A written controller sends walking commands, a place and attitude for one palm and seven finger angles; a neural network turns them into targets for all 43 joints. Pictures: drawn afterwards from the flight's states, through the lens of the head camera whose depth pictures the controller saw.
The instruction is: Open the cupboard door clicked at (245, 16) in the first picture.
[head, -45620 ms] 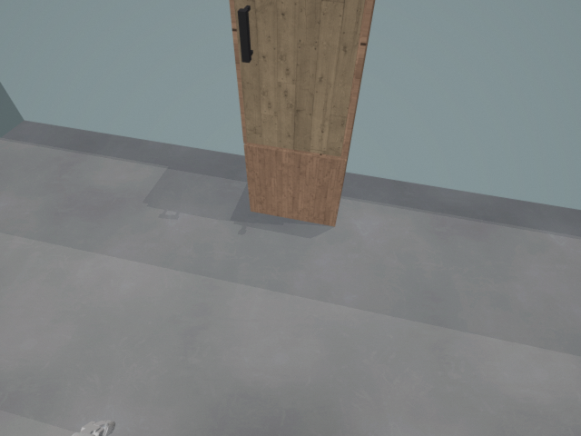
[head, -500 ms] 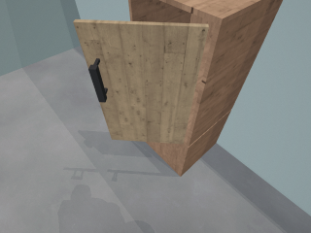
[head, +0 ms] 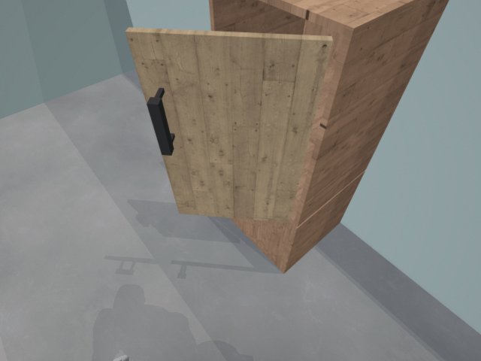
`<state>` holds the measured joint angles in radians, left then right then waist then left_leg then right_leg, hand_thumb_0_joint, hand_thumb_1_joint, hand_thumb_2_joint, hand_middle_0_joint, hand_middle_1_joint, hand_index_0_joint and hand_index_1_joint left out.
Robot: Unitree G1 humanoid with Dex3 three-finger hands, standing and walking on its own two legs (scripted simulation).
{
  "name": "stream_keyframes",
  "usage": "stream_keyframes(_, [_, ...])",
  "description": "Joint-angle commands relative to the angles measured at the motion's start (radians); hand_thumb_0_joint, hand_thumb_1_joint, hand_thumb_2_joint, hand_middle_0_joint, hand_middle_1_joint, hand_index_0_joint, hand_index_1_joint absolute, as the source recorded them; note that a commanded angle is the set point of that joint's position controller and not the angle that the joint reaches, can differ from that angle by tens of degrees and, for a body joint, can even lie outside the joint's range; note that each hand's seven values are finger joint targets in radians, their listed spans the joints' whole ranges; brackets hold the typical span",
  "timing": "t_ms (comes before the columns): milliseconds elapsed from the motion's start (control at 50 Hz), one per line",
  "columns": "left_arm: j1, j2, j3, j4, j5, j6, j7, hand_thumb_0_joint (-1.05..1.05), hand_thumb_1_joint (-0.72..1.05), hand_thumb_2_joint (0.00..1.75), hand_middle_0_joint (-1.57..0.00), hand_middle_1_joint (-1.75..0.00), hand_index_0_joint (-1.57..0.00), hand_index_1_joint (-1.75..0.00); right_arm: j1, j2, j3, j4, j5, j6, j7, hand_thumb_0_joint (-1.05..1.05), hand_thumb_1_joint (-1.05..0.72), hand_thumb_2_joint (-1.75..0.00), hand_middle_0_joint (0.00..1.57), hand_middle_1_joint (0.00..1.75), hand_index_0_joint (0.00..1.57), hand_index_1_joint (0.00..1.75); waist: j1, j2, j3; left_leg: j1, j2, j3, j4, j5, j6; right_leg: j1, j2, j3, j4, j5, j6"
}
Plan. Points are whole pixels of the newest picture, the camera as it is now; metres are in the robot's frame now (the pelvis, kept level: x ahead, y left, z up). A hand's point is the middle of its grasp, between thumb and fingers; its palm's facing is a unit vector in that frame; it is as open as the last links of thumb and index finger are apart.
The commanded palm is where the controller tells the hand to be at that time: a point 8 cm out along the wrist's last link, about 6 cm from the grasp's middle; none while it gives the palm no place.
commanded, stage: raise the hand with hooked fingers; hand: left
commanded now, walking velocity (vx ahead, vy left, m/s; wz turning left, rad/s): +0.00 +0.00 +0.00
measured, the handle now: (164, 122) +0.57 +0.21 +0.06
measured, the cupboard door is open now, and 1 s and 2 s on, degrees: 44 44 44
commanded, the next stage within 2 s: none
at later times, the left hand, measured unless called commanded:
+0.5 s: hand (113, 346) +0.15 +0.21 -0.02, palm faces +0.01 -1.00 -0.06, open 9.6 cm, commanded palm +0.14 +0.26 -0.01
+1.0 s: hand (78, 298) +0.20 +0.26 +0.03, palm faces +0.00 -1.00 -0.06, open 12.5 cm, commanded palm +0.17 +0.31 +0.04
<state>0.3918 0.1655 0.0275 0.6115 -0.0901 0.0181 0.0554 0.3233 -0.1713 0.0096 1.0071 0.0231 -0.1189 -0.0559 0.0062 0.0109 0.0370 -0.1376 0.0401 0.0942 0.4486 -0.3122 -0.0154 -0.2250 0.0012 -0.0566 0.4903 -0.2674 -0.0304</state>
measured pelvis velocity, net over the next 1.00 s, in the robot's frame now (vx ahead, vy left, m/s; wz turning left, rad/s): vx -0.04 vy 0.02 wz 0.05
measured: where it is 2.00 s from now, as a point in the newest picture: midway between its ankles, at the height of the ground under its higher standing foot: outside the picture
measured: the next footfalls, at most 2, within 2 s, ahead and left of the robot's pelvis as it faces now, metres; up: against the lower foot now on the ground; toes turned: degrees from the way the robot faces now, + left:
none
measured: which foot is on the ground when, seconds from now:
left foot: down 0.00-1.00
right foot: down 0.00-1.00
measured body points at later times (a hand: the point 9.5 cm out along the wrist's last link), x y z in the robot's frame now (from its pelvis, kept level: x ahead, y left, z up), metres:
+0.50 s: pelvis -0.06 +0.00 -0.08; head -0.01 +0.02 +0.37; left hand +0.14 +0.26 -0.02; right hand +0.18 -0.20 -0.12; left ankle -0.05 +0.12 -0.74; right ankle -0.01 -0.10 -0.74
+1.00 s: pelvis -0.04 +0.02 -0.04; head -0.01 +0.03 +0.41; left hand +0.19 +0.32 +0.03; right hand +0.13 -0.23 -0.11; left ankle -0.05 +0.12 -0.74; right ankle -0.01 -0.10 -0.74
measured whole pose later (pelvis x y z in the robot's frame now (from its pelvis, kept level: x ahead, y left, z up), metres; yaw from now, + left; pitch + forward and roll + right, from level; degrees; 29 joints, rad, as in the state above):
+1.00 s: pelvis -0.04 +0.02 -0.04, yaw +3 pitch +7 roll -2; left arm 0.17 0.34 0.30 0.15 -0.32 -0.27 -0.41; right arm 0.29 -0.30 0.03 0.57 0.04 -0.28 -0.07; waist -0.01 0.01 -0.06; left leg -0.57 0.02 0.03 0.89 -0.45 0.03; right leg -0.59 -0.04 -0.10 0.83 -0.37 0.00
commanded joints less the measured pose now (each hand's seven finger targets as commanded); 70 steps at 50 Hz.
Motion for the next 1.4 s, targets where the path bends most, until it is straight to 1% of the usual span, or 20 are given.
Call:
stream_keyframes(0, [-0.171, 0.047, 0.025, -0.588, -0.096, -0.164, 0.0, 0.0, 0.78, 0.85, -0.21, -0.37, -0.21, -0.37, -0.128, -0.203, -0.061, -0.305, 0.014, -0.205, -0.026, 0.0, -0.9, -0.9, 0.2, 0.3, 0.2, 0.3, -0.07, -0.077, -0.044, -0.096, -0.011, -0.1, 0.057, 0.332, 0.036, -0.119, -0.024, -0.021, 0.008, 0.226, 0.021])
stream_keyframes(20, [-0.16, 0.082, 0.08, -0.549, -0.099, -0.228, -0.036, 0.0, 0.76, 0.84, -0.21, -0.39, -0.21, -0.39, -0.109, -0.221, -0.076, -0.323, -0.003, -0.213, -0.021, 0.0, -0.9, -0.9, 0.2, 0.3, 0.2, 0.3, -0.076, -0.171, -0.067, -0.155, -0.023, -0.092, 0.101, 0.244, 0.04, -0.183, -0.021, -0.031, 0.029, 0.155, 0.03])
stream_keyframes(40, [-0.056, 0.054, 0.101, -0.457, -0.112, -0.291, -0.081, 0.0, 0.74, 0.83, -0.21, -0.4, -0.21, -0.4, -0.115, -0.214, -0.082, -0.352, -0.015, -0.219, -0.015, 0.0, -0.9, -0.9, 0.2, 0.3, 0.2, 0.3, -0.044, -0.23, -0.068, -0.239, -0.032, -0.088, 0.145, 0.174, 0.035, -0.228, -0.021, -0.033, 0.067, 0.086, 0.033])
stream_keyframes(60, [0.049, 0.051, 0.126, -0.387, -0.118, -0.354, -0.138, 0.0, 0.71, 0.82, -0.21, -0.42, -0.21, -0.42, -0.131, -0.212, -0.087, -0.392, -0.011, -0.225, 0.003, 0.0, -0.9, -0.9, 0.2, 0.3, 0.2, 0.3, 0.002, -0.181, -0.081, -0.298, -0.048, -0.081, 0.182, 0.148, 0.022, -0.23, -0.024, -0.024, 0.121, 0.068, 0.021])
stream_keyframes(80, [0.113, 0.025, 0.123, -0.371, -0.132, -0.425, -0.2, 0.0, 0.69, 0.81, -0.22, -0.43, -0.22, -0.43, -0.143, -0.204, -0.088, -0.432, -0.015, -0.226, 0.019, 0.0, -0.9, -0.9, 0.2, 0.3, 0.2, 0.3, 0.031, -0.201, -0.126, -0.359, -0.058, -0.072, 0.227, 0.128, 0.013, -0.242, -0.023, -0.02, 0.182, 0.053, 0.013])
stream_keyframes(120, [0.144, 0.019, 0.122, -0.364, -0.154, -0.573, -0.333, 0.0, 0.64, 0.79, -0.22, -0.47, -0.22, -0.47, -0.172, -0.205, -0.098, -0.495, -0.016, -0.226, 0.048, 0.0, -0.9, -0.9, 0.2, 0.3, 0.2, 0.3, 0.051, -0.189, -0.159, -0.484, -0.069, -0.059, 0.325, 0.083, 0.002, -0.286, -0.027, 0.006, 0.285, 0.052, 0.001])
stream_keyframes(160, [0.107, 0.121, 0.194, -0.338, -0.157, -0.665, -0.451, 0.0, 0.6, 0.77, -0.22, -0.5, -0.22, -0.5, -0.178, -0.222, -0.112, -0.547, -0.008, -0.217, 0.068, 0.0, -0.9, -0.9, 0.2, 0.3, 0.2, 0.3, 0.055, -0.118, -0.186, -0.564, -0.078, -0.052, 0.421, 0.054, 0.004, -0.321, -0.044, 0.071, 0.346, 0.027, -0.013])
stream_keyframes(180, [0.081, 0.144, 0.204, -0.397, -0.172, -0.654, -0.481, 0.0, 0.57, 0.76, -0.22, -0.51, -0.22, -0.51, -0.196, -0.229, -0.108, -0.594, 0.001, -0.206, 0.069, 0.0, -0.9, -0.9, 0.2, 0.3, 0.2, 0.3, 0.068, -0.091, -0.236, -0.593, -0.086, -0.039, 0.44, 0.025, 0.012, -0.326, -0.049, 0.087, 0.352, -0.024, -0.01])
stream_keyframes(220, [-0.012, 0.15, 0.206, -0.503, -0.216, -0.587, -0.494, 0.0, 0.53, 0.74, -0.23, -0.54, -0.23, -0.54, -0.216, -0.227, -0.101, -0.664, 0.019, -0.187, 0.054, 0.0, -0.9, -0.9, 0.2, 0.3, 0.2, 0.3, 0.058, -0.092, -0.272, -0.614, -0.092, -0.032, 0.45, -0.076, 0.024, -0.355, -0.047, 0.112, 0.32, -0.204, 0.005])
stream_keyframes(260, [-0.153, 0.185, 0.213, -0.673, -0.239, -0.543, -0.463, 0.0, 0.48, 0.72, -0.23, -0.57, -0.23, -0.57, -0.199, -0.23, -0.09, -0.703, 0.017, -0.175, 0.038, 0.0, -0.9, -0.9, 0.2, 0.3, 0.2, 0.3, 0.032, -0.008, -0.286, -0.607, -0.082, -0.053, 0.463, -0.094, 0.034, -0.403, -0.032, 0.112, 0.338, -0.26, 0.005])
stream_keyframes(300, [-0.197, 0.181, 0.2, -0.82, -0.217, -0.533, -0.408, 0.0, 0.43, 0.7, -0.23, -0.6, -0.23, -0.6, -0.145, -0.209, -0.082, -0.702, 0.012, -0.166, 0.027, 0.0, -0.9, -0.9, 0.2, 0.3, 0.2, 0.3, 0.007, 0.055, -0.35, -0.534, -0.06, -0.076, 0.464, -0.044, 0.04, -0.397, -0.017, 0.082, 0.361, -0.164, 0.005])
stream_keyframes(340, [-0.259, 0.189, 0.175, -0.911, -0.183, -0.539, -0.364, 0.0, 0.39, 0.68, -0.24, -0.63, -0.24, -0.63, -0.123, -0.206, -0.07, -0.687, 0.007, -0.163, 0.016, 0.0, -0.9, -0.9, 0.2, 0.3, 0.2, 0.3, -0.027, 0.076, -0.346, -0.516, -0.047, -0.095, 0.473, -0.017, 0.044, -0.415, -0.008, 0.063, 0.373, -0.1, 0.004])
stream_keyframes(360, [-0.325, 0.209, 0.166, -0.931, -0.176, -0.538, -0.358, 0.0, 0.36, 0.67, -0.24, -0.64, -0.24, -0.64, -0.113, -0.217, -0.059, -0.673, -0.001, -0.161, 0.008, 0.0, -0.9, -0.9, 0.2, 0.3, 0.2, 0.3, -0.053, 0.044, -0.331, -0.521, -0.038, -0.112, 0.485, -0.01, 0.048, -0.438, 0.003, 0.049, 0.392, -0.082, 0.003])
stream_keyframes(420, [-0.303, 0.2, 0.144, -0.858, -0.162, -0.506, -0.374, 0.0, 0.29, 0.64, -0.24, -0.69, -0.24, -0.69, -0.106, -0.216, -0.047, -0.636, 0.007, -0.171, -0.005, 0.0, -0.9, -0.9, 0.2, 0.3, 0.2, 0.3, -0.065, 0.091, -0.309, -0.514, -0.035, -0.125, 0.468, -0.035, 0.044, -0.452, 0.005, 0.031, 0.37, -0.104, 0.006])
stream_keyframes(560, [-0.201, 0.271, 0.274, -0.692, -0.227, -0.324, -0.44, 0.0, 0.13, 0.57, -0.25, -0.8, -0.25, -0.8, -0.145, -0.213, -0.027, -0.632, 0.02, -0.177, -0.019, 0.0, -0.9, -0.9, 0.2, 0.3, 0.2, 0.3, 0.003, 0.02, -0.325, -0.518, -0.041, -0.129, 0.377, -0.012, 0.033, -0.3, 0.003, 0.018, 0.298, -0.108, 0.008])
stream_keyframes(600, [-0.212, 0.28, 0.298, -0.718, -0.236, -0.321, -0.432, 0.0, 0.08, 0.55, -0.26, -0.82, -0.26, -0.82, -0.141, -0.209, -0.025, -0.629, 0.016, -0.183, -0.019, 0.0, -0.9, -0.9, 0.2, 0.3, 0.2, 0.3, 0.011, 0.017, -0.346, -0.505, -0.04, -0.128, 0.356, 0.008, 0.031, -0.275, -0.003, 0.012, 0.291, -0.091, 0.012])
stream_keyframes(760, [-0.278, 0.302, 0.317, -0.683, -0.249, -0.373, -0.434, 0.0, -0.1, 0.47, -0.27, -0.94, -0.27, -0.94, -0.106, -0.23, -0.026, -0.608, 0.015, -0.212, -0.016, 0.0, -0.9, -0.9, 0.2, 0.3, 0.2, 0.3, -0.003, -0.006, -0.264, -0.464, -0.038, -0.127, 0.302, 0.001, 0.031, -0.277, 0.003, 0.003, 0.254, -0.1, 0.008])
stream_keyframes(880, [-0.357, 0.368, 0.367, -0.698, -0.254, -0.362, -0.46, 0.0, -0.24, 0.41, -0.28, -1.03, -0.28, -1.03, -0.089, -0.242, -0.031, -0.596, 0.02, -0.216, -0.028, 0.0, -0.9, -0.9, 0.2, 0.3, 0.2, 0.3, 0.001, 0.056, -0.308, -0.378, -0.036, -0.125, 0.272, 0.065, 0.032, -0.227, 0.004, -0.001, 0.239, -0.014, 0.006])
stream_keyframes(1100, [-0.473, 0.408, 0.401, -0.613, -0.266, -0.279, -0.518, 0.0, -0.5, 0.3, -0.3, -1.2, -0.3, -1.2, -0.093, -0.245, -0.019, -0.585, 0.023, -0.194, -0.036, 0.0, -0.9, -0.9, 0.2, 0.3, 0.2, 0.3, 0.0, 0.089, -0.285, -0.275, -0.031, -0.125, 0.224, 0.196, 0.024, -0.165, 0.013, -0.016, 0.197, 0.144, 0.004])
stream_keyframes(1380, [-0.69, 0.537, 0.491, -0.478, -0.287, -0.214, -0.607, 0.0, -0.5, 0.3, -0.3, -1.2, -0.3, -1.2, -0.104, -0.25, -0.001, -0.573, 0.027, -0.164, -0.049, 0.0, -0.9, -0.9, 0.2, 0.3, 0.2, 0.3, 0.007, 0.069, -0.298, -0.209, -0.035, -0.12, 0.173, 0.232, 0.028, -0.088, 0.015, -0.003, 0.132, 0.193, -0.001])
